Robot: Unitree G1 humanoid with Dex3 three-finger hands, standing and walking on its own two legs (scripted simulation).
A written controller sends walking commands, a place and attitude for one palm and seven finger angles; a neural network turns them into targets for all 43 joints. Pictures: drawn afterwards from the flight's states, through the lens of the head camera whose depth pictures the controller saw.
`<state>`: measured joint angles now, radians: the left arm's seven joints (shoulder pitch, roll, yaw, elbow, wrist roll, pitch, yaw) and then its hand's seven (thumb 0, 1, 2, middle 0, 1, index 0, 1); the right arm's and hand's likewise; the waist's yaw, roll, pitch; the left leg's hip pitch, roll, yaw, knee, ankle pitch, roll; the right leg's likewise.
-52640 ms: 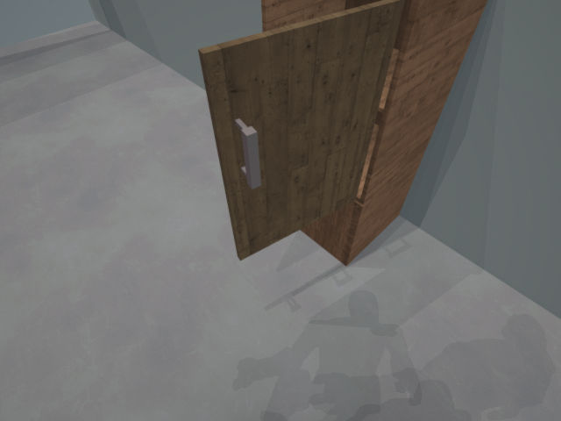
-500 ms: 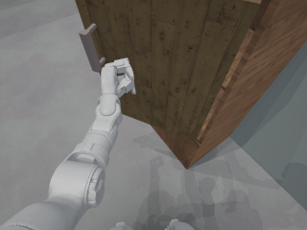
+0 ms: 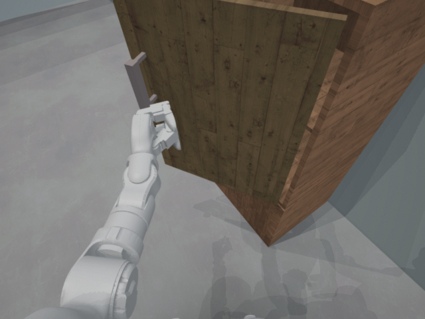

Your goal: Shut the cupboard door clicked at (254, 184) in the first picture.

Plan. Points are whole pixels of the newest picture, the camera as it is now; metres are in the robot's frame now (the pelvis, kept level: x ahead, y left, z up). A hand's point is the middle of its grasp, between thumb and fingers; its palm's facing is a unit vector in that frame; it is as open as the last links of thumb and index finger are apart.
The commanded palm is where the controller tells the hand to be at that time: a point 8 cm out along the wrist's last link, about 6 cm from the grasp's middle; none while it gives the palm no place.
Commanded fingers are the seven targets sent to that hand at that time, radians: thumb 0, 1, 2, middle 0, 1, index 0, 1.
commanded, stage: draw the hand back to the body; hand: left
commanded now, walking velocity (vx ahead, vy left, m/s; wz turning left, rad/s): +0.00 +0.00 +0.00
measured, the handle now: (144, 83) +0.63 +0.14 +0.09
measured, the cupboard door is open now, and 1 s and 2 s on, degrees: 31 31 31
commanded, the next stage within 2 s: step back with the hand held close in 1.38 s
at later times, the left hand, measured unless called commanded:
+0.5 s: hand (94, 195) +0.29 +0.16 +0.15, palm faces +0.06 -0.98 -0.18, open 3.1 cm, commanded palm +0.25 +0.22 +0.16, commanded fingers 0.00 0.90 0.90 -0.86 -1.02 -0.86 -1.02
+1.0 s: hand out of the picture +0.19 +0.29 +0.20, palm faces +0.44 -0.80 -0.41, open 6.1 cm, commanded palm +0.14 +0.33 +0.22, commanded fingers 0.00 0.90 0.90 -0.20 -0.30 -0.20 -0.30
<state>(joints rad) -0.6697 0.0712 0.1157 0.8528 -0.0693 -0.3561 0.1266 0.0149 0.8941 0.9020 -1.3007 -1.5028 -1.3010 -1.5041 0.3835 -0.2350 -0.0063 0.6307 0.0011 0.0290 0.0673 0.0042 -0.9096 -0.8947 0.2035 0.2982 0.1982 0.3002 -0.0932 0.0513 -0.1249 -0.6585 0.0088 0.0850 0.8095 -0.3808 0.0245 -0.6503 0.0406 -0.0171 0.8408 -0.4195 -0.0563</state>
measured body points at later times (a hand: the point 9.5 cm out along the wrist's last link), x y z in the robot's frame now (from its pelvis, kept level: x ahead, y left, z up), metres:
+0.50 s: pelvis +0.00 +0.01 +0.04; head -0.02 -0.01 +0.49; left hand +0.28 +0.21 +0.16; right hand +0.22 -0.20 -0.03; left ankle +0.01 +0.11 -0.70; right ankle -0.01 -0.08 -0.70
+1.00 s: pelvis +0.01 +0.02 +0.04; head -0.01 -0.01 +0.49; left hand +0.16 +0.33 +0.22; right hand +0.20 -0.19 -0.05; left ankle +0.01 +0.11 -0.70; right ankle -0.01 -0.08 -0.70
